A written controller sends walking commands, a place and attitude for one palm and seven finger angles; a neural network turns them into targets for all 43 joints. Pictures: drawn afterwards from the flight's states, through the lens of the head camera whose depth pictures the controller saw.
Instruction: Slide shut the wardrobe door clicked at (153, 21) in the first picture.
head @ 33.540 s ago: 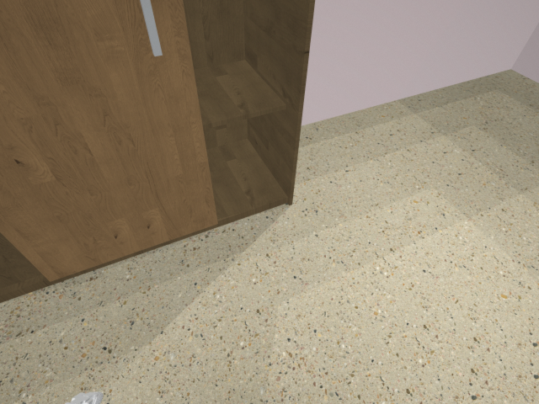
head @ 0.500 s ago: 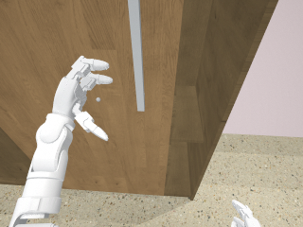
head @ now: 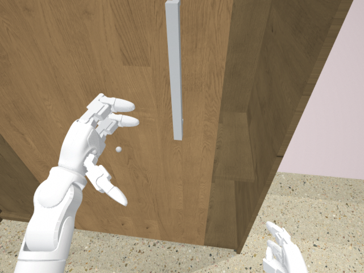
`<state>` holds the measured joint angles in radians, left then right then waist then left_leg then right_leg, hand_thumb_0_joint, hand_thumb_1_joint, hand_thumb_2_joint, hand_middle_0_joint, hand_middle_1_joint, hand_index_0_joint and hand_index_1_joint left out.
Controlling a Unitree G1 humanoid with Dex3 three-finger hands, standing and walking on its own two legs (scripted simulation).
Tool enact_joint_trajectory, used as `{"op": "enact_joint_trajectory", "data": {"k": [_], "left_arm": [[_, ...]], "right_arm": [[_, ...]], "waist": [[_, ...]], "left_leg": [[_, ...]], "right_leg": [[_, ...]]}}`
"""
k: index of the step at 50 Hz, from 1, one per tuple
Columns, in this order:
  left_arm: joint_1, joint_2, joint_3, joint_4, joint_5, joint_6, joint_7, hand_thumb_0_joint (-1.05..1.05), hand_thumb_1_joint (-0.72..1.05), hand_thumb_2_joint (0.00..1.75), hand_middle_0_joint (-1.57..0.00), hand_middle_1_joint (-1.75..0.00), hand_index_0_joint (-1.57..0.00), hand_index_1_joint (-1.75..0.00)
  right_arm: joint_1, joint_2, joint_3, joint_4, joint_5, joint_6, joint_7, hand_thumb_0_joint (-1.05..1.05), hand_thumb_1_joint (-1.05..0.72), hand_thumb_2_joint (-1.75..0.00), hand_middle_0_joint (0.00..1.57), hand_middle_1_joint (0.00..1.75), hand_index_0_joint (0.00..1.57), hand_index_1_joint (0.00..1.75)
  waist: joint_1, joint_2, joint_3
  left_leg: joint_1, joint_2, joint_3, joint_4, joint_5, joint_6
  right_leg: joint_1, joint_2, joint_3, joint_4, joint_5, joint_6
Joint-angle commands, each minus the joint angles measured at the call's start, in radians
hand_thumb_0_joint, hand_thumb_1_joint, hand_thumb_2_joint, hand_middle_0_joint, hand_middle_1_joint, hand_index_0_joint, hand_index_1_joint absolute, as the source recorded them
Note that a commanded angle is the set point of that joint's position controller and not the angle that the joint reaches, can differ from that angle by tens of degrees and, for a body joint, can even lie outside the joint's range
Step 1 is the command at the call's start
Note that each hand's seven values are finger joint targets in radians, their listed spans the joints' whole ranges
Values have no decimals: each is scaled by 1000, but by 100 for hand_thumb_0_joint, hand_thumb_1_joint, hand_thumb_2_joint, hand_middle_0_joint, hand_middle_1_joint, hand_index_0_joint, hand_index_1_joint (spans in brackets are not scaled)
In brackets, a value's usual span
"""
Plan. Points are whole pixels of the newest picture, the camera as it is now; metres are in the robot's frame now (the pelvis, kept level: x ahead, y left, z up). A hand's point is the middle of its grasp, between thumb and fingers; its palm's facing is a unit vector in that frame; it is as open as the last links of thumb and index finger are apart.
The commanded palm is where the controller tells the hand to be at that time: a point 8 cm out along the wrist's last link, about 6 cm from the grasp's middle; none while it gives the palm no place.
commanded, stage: draw the hand back to the body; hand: left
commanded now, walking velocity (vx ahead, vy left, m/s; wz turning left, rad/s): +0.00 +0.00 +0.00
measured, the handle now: (177, 79) +0.43 +0.06 +0.25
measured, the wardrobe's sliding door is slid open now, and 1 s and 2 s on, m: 0.17 0.17 0.17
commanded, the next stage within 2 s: step back with the hand held close in 1.54 s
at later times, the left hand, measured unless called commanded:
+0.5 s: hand (88, 167) +0.23 +0.19 +0.19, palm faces +0.05 -0.99 -0.11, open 14.5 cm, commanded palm +0.19 +0.24 +0.20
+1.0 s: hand (52, 184) +0.21 +0.25 +0.17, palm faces +0.37 -0.87 -0.34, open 10.4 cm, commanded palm +0.15 +0.30 +0.18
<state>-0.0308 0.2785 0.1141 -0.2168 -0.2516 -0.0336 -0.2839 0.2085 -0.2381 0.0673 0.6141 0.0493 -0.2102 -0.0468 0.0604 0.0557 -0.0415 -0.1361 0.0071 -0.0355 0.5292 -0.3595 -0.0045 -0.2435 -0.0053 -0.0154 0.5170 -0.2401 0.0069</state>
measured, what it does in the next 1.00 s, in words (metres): stands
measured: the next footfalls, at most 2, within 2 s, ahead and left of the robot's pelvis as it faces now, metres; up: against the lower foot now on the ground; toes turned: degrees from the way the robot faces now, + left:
none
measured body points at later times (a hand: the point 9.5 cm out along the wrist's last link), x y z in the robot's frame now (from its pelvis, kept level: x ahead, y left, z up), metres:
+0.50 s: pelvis -0.01 +0.01 +0.00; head -0.06 -0.02 +0.45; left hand +0.22 +0.24 +0.20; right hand +0.22 -0.19 -0.04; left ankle -0.04 +0.12 -0.73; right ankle +0.02 -0.13 -0.73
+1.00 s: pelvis -0.01 +0.01 +0.00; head -0.04 +0.00 +0.45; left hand +0.18 +0.29 +0.19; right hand +0.15 -0.21 -0.08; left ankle -0.04 +0.12 -0.73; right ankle +0.02 -0.12 -0.73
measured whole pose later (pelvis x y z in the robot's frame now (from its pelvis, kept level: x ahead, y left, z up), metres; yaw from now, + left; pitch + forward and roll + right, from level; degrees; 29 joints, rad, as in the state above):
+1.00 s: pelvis -0.01 +0.01 +0.00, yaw -1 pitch -5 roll -1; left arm 0.37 0.34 0.27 -0.33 -0.07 -0.14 0.08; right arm 0.24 -0.21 0.01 0.68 0.00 -0.16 -0.06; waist 0.05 0.05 0.00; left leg -0.07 0.00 -0.01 0.48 -0.33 0.01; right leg -0.18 -0.01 0.01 0.45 -0.19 0.02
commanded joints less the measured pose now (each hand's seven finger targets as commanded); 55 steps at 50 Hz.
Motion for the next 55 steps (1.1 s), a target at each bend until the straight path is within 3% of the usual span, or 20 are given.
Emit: {"op": "enact_joint_trajectory", "data": {"k": [1,3,6,8,10,15,18,21,23,24,25,26,29,32,34,37,45,46,48,55], "left_arm": [[-296,127,124,-226,-36,133,92,0,-55,20,-25,-115,-25,-115],[-246,136,151,-223,-37,224,122,0,-55,20,-25,-115,-25,-115],[-267,122,146,-327,-53,342,141,0,-55,20,-25,-115,-25,-115],[-223,132,159,-371,-46,352,139,0,-55,20,-25,-115,-25,-115],[-205,97,123,-393,-49,339,127,0,-55,20,-25,-115,-25,-115],[-183,121,145,-318,-51,358,113,0,-55,20,-25,-115,-25,-115],[-194,141,153,-347,-40,364,116,0,-55,20,-25,-115,-25,-115],[-169,164,183,-384,-50,340,110,0,-44,25,-25,-109,-25,-109],[-131,173,200,-378,-55,326,101,0,-37,29,-24,-104,-24,-104],[-126,217,180,-526,87,156,225,0,-33,31,-24,-102,-24,-102],[36,154,158,-388,98,109,271,0,-30,32,-24,-100,-24,-100],[75,136,137,-392,113,66,294,0,-26,34,-24,-98,-24,-98],[73,165,150,-409,145,-31,335,0,-15,39,-24,-92,-24,-92],[77,180,162,-381,163,-90,360,0,-4,44,-23,-85,-23,-85],[76,181,160,-372,173,-118,370,0,3,48,-23,-81,-23,-81],[130,194,186,-365,180,-147,380,0,14,53,-23,-75,-23,-75],[258,229,264,-326,183,-175,385,0,43,67,-22,-58,-22,-58],[280,229,274,-306,180,-174,384,0,47,69,-22,-55,-22,-55],[283,238,285,-313,183,-176,384,0,54,73,-21,-51,-21,-51],[336,250,315,-331,179,-168,391,0,79,85,-20,-36,-20,-36]], "right_arm": [[-198,-91,-32,-167,22,-58,-18,0,-90,-90,20,30,20,30],[-217,-96,-30,-163,23,-44,-21,0,-90,-90,20,30,20,30],[-250,-94,-26,-179,29,-38,-22,0,-90,-90,20,30,20,30],[-245,-97,-25,-180,24,-39,-23,0,-90,-90,20,30,20,30],[-236,-91,-23,-179,24,-43,-21,0,-90,-90,20,30,20,30],[-234,-100,-19,-158,26,-26,-33,0,-90,-90,20,30,20,30],[-248,-99,-16,-165,29,-17,-37,0,-90,-90,20,30,20,30],[-240,-98,-18,-176,25,-26,-39,0,-90,-90,20,30,20,30],[-231,-101,-17,-167,22,-28,-41,0,-90,-90,20,30,20,30],[-191,-74,-38,-174,-35,-37,-26,0,-90,-90,20,30,20,30],[-176,-73,-37,-155,-41,-40,-18,0,-90,-90,20,30,20,30],[-166,-72,-40,-152,-43,-28,-10,0,-90,-90,20,30,20,30],[-157,-74,-52,-145,-46,-16,-7,0,-90,-90,20,30,20,30],[-154,-72,-59,-138,-45,-17,-16,0,-90,-90,20,30,20,30],[-158,-75,-63,-131,-45,-18,-23,0,-90,-90,20,30,20,30],[-156,-76,-69,-123,-48,-26,-25,0,-90,-90,20,30,20,30],[-149,-83,-85,-113,-49,-23,-27,0,-90,-90,20,30,20,30],[-147,-82,-87,-112,-48,-21,-27,0,-90,-90,20,30,20,30],[-145,-86,-89,-111,-45,-17,-27,0,-90,-90,20,30,20,30],[-128,-86,-94,-117,-46,-22,-31,0,-90,-90,20,30,20,30]], "waist": [[9,-8,-165],[22,-58,-176],[24,-43,-236],[21,-73,-242],[8,-53,-217],[0,-55,-86],[4,5,-69],[7,-6,-133],[7,-18,-130],[2,-28,-57],[-2,-57,-17],[-1,-66,-25],[-8,-7,-42],[-11,16,-34],[-15,5,-20],[-3,3,-53],[12,-27,-20],[12,-52,-7],[13,15,0],[11,19,-4]], "left_leg": [[-66,-18,35,-92,274,14],[-71,-18,31,-92,299,18],[-36,-22,29,-80,359,20],[-19,-18,28,-71,408,23],[-11,-17,27,-63,412,20],[-53,-18,19,-83,287,21],[-54,-18,15,-92,238,20],[-32,-17,9,-90,262,22],[-34,-14,10,-86,279,22],[-95,-25,17,-82,288,24],[-117,-12,20,-91,259,18],[-117,-6,18,-100,251,15],[-102,-5,30,-115,211,16],[-95,-4,32,-137,146,18],[-93,-2,29,-150,116,20],[-80,0,25,-157,148,21],[-91,12,27,-164,209,19],[-95,14,30,-163,209,20],[-89,12,34,-165,212,16],[-71,14,37,-156,259,14]], "right_leg": [[139,1,-43,-59,201,-19],[155,3,-48,-57,218,-18],[189,-4,-48,-39,289,-18],[189,1,-55,-29,330,-16],[163,1,-57,-26,337,-14],[90,8,-54,-60,188,-14],[73,9,-49,-70,111,-17],[111,8,-49,-63,139,-18],[115,10,-51,-63,158,-17],[111,4,-19,-99,164,-8],[98,0,-23,-88,144,-14],[113,-3,-22,-88,139,-16],[129,-9,-8,-107,103,-21],[124,-13,-4,-128,26,-22],[120,-13,-3,-138,-6,-22],[155,-16,-7,-129,25,-25],[180,-12,-5,-124,86,-27],[174,-11,-6,-126,84,-26],[174,-10,-1,-127,85,-29],[172,-8,-6,-116,137,-28]]}}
